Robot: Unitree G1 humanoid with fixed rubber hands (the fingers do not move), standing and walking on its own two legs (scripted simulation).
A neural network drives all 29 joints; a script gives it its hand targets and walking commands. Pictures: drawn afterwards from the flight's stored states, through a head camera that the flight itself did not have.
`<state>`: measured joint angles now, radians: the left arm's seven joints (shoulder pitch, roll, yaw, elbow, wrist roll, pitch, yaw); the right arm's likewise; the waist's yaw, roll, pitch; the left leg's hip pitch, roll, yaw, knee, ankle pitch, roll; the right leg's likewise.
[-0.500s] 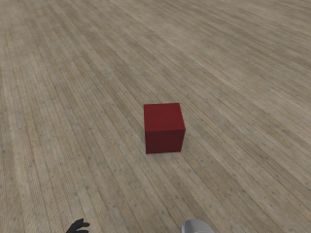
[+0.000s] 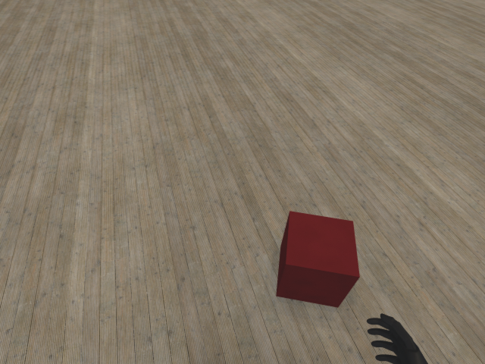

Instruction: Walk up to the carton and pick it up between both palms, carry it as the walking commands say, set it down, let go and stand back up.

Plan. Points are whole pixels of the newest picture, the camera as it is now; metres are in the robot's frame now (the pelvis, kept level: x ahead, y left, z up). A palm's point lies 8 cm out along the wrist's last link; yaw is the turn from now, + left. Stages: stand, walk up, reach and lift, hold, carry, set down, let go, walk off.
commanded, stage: walk up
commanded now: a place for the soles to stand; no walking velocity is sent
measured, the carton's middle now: (313, 259) +0.70 -0.23 -0.62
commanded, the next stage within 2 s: none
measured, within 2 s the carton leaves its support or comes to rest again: neither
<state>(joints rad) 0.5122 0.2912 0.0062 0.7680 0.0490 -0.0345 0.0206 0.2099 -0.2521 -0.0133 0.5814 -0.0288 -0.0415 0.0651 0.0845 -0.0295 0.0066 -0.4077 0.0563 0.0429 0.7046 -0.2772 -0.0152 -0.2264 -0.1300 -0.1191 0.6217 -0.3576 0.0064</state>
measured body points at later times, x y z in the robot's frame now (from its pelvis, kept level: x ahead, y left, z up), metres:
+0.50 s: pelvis +0.22 +0.04 +0.00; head +0.26 +0.08 +0.45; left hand +0.40 +0.24 -0.13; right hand +0.15 -0.21 -0.11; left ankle +0.08 +0.11 -0.72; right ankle +0.34 -0.05 -0.71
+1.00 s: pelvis +0.38 +0.09 +0.00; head +0.38 +0.10 +0.45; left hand +0.45 +0.34 -0.14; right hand +0.50 -0.15 -0.10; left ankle +0.45 +0.18 -0.72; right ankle +0.35 -0.05 -0.68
